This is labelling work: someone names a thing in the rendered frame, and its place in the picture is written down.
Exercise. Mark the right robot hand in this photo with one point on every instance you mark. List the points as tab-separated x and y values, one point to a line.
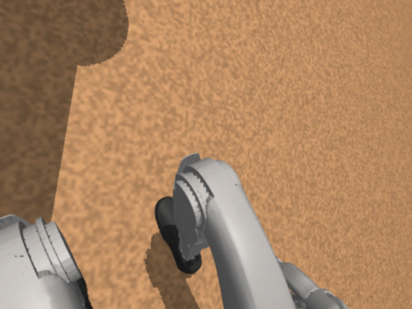
299	283

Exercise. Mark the right robot foot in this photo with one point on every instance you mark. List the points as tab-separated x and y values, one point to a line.
164	218

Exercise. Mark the left robot foot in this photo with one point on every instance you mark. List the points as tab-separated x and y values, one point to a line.
83	288

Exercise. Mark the right robot arm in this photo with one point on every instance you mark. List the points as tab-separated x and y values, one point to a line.
324	299

